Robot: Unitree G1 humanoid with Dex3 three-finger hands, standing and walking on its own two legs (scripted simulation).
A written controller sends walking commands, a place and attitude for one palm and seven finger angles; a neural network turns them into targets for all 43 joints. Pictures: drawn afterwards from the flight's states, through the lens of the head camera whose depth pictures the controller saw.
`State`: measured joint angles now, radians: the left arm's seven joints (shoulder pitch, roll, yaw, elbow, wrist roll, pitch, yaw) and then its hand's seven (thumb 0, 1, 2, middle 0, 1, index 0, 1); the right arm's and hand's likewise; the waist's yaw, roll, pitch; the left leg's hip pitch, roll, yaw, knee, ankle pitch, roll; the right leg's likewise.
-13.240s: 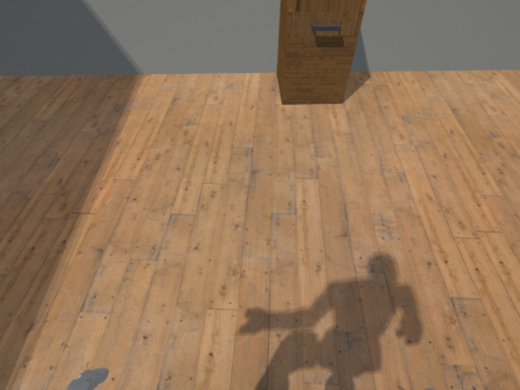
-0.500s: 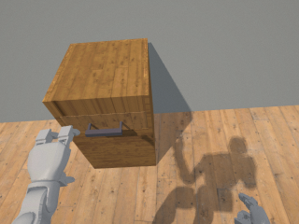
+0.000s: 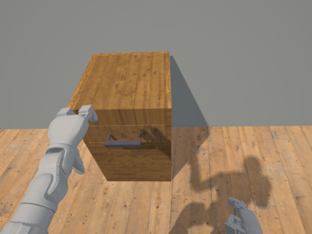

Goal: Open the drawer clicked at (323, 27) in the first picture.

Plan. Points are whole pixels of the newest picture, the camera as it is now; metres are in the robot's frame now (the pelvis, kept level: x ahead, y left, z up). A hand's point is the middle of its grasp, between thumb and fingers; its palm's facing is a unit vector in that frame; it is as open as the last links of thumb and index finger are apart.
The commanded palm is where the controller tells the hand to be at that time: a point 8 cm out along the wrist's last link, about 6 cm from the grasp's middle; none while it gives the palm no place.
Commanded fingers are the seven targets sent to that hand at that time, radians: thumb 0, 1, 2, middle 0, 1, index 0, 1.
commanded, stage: raise the hand with hooked fingers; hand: left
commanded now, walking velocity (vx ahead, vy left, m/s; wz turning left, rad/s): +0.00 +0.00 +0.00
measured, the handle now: (123, 139) +0.53 +0.24 -0.23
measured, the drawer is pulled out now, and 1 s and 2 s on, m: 0.00 0.00 0.00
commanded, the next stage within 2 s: move the hooked fingers above the handle in 0.30 s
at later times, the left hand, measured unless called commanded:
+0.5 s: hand (93, 145) +0.31 +0.22 +0.06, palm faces -0.02 -0.08 -1.00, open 13.9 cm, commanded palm +0.30 +0.23 +0.11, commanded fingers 0.00 -0.50 0.30 -0.30 -1.20 -0.30 -1.20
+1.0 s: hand (108, 143) +0.38 +0.22 -0.03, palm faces -0.10 -0.05 -0.99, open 13.9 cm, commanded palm +0.36 +0.23 +0.03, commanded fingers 0.00 -0.50 0.30 -0.30 -1.20 -0.30 -1.20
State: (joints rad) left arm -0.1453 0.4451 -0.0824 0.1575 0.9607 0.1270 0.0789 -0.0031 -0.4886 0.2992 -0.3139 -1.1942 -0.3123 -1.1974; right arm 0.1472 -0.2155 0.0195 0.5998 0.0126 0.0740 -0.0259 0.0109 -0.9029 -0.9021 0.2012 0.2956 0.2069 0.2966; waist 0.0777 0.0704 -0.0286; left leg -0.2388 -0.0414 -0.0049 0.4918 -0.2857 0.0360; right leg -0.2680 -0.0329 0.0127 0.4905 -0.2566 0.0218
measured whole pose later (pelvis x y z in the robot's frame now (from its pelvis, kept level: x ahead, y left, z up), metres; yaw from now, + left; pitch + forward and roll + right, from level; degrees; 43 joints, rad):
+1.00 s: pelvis +0.00 -0.03 -0.02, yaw -1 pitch +14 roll +0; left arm -0.36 0.43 0.00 0.68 1.06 -0.11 0.28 0.00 -0.49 0.30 -0.32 -1.20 -0.31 -1.20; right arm 0.25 -0.26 -0.07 0.66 0.00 0.07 -0.04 0.01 -0.91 -0.90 0.20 0.30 0.20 0.30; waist -0.02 0.04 -0.11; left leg -0.59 0.00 -0.01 0.72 -0.38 0.00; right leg -0.62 0.01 0.01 0.72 -0.34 -0.01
